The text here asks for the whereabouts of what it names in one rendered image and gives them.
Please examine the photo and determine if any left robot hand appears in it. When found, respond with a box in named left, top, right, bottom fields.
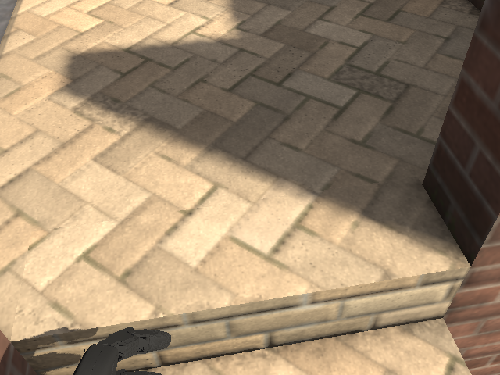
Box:
left=73, top=327, right=171, bottom=375

